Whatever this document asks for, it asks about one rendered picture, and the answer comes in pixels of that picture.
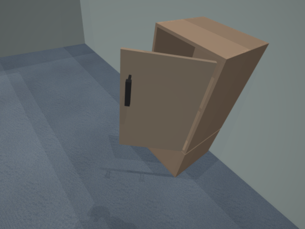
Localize cupboard door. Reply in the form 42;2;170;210
119;47;217;151

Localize handle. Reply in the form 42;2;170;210
124;75;132;106

